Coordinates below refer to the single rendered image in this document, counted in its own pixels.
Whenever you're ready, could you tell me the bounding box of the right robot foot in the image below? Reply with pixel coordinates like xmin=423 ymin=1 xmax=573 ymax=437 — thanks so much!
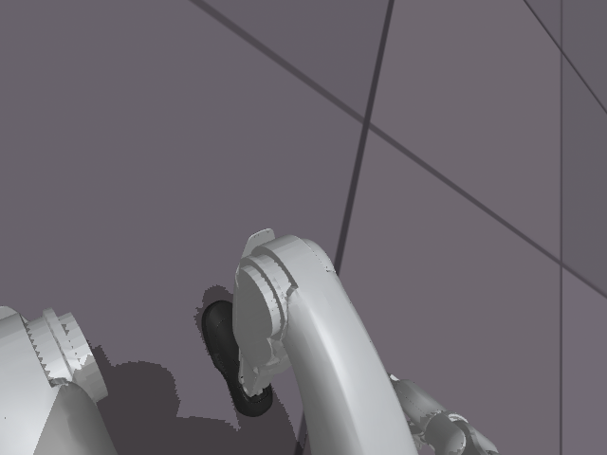
xmin=201 ymin=300 xmax=273 ymax=417

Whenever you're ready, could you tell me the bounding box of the right robot arm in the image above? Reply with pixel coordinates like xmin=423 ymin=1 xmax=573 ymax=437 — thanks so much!
xmin=425 ymin=411 xmax=501 ymax=455

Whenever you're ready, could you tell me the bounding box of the right robot hand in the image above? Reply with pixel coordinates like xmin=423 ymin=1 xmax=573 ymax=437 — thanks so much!
xmin=387 ymin=373 xmax=448 ymax=450

